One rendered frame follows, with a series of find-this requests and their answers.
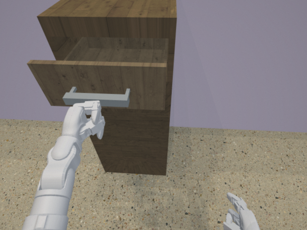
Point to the robot left forearm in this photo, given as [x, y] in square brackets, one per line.
[53, 195]

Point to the handle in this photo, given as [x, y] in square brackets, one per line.
[113, 100]

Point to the drawer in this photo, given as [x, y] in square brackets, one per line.
[108, 65]

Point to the left robot hand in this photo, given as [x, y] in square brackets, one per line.
[77, 125]

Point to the cabinet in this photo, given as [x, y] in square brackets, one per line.
[134, 140]

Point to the right robot hand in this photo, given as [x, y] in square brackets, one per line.
[245, 220]

